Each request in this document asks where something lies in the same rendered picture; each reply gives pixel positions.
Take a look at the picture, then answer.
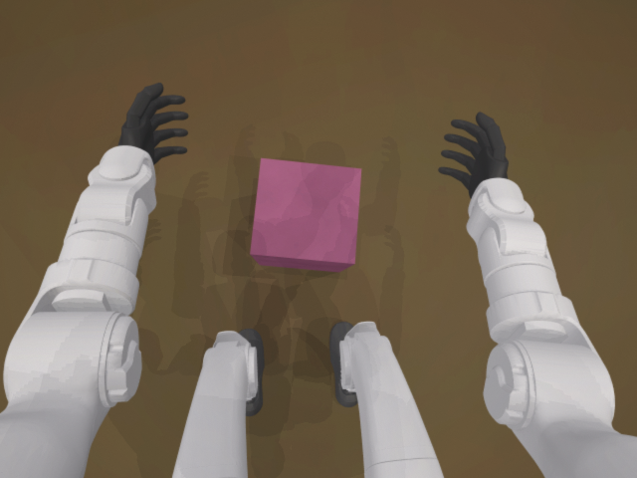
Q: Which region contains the robot left forearm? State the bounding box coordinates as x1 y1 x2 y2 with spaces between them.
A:
3 145 156 402

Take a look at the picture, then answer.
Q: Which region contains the robot right foot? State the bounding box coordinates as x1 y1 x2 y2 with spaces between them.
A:
329 322 358 407

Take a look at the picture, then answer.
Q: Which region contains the robot right thigh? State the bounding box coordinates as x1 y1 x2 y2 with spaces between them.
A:
339 332 444 478

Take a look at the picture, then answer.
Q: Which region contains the left robot hand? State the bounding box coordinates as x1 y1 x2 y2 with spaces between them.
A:
118 83 188 165

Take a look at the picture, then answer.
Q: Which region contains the robot left upper arm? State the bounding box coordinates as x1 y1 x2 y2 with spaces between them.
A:
0 312 142 478

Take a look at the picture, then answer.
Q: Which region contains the robot right forearm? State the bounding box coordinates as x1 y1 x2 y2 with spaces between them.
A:
466 178 615 422

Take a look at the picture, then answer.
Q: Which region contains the right robot hand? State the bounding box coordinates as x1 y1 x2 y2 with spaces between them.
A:
438 112 509 198

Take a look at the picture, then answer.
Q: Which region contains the robot right upper arm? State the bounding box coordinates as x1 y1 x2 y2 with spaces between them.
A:
483 339 637 478

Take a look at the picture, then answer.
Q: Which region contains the carton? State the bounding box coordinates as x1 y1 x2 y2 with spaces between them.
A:
250 158 361 272

